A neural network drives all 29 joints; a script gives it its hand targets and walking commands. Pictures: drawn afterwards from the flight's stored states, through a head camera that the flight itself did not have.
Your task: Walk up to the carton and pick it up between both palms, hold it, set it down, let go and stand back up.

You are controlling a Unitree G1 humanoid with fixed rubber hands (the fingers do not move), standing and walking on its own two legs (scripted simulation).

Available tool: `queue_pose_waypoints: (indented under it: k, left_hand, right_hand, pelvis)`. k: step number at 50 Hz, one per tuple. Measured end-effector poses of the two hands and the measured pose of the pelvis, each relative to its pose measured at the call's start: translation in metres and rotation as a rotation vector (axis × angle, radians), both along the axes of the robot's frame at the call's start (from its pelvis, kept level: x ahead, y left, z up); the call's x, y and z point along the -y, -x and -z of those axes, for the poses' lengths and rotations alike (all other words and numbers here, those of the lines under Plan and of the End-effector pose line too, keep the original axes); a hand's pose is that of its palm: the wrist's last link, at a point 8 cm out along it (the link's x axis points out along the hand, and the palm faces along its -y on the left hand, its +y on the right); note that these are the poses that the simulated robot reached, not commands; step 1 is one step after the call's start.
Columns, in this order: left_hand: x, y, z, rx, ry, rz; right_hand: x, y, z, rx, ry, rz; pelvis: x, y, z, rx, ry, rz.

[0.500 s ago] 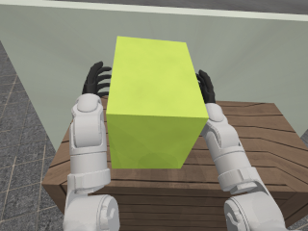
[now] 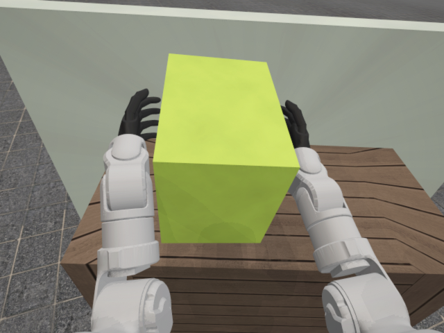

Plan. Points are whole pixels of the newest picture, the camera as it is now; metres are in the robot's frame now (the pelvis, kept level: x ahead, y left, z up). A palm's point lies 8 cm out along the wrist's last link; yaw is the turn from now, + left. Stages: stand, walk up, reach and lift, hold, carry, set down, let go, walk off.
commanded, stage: hold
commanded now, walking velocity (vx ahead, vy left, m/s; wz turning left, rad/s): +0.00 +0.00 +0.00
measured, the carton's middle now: (215, 150) +0.38 +0.00 +0.16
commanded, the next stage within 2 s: none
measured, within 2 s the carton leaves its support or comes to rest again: neither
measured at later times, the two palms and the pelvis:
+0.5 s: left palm (134, 137) +0.36 +0.14 +0.21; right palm (294, 146) +0.36 -0.14 +0.19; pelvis +0.00 +0.00 +0.00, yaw +0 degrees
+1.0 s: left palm (133, 136) +0.36 +0.14 +0.21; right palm (294, 145) +0.36 -0.14 +0.19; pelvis +0.01 +0.00 +0.00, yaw +0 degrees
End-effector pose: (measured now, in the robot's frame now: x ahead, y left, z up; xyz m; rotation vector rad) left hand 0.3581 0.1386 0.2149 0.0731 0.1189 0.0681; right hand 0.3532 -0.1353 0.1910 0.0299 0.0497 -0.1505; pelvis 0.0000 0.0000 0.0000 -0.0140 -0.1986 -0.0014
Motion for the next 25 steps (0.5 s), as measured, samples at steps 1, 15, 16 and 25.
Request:
queue_pose_waypoints:
  k: [1, 15, 16, 25]
  left_hand:
    - [0.0003, -0.0006, 0.0020, -0.011, 0.002, 0.001]
    - [0.0023, -0.0046, -0.0030, 0.002, 0.006, -0.005]
    - [0.0021, -0.0046, -0.0027, 0.003, 0.005, -0.004]
    - [0.0004, -0.0054, 0.0035, -0.004, 0.015, 0.003]
  right_hand:
    - [0.0003, -0.0001, 0.0021, -0.011, -0.001, 0.001]
    - [0.0022, -0.0058, -0.0030, 0.003, -0.005, -0.007]
    - [0.0021, -0.0059, -0.0033, 0.004, -0.006, -0.007]
    - [0.0005, -0.0052, 0.0022, -0.002, -0.013, -0.002]
  pelvis:
    - [0.0003, 0.0008, -0.0001, -0.001, -0.001, 0.001]
    - [0.0044, 0.0003, -0.0007, -0.020, -0.002, -0.001]
    - [0.0044, -0.0004, -0.0007, -0.020, -0.002, -0.001]
    - [0.0029, -0.0046, -0.0004, -0.013, 0.000, -0.002]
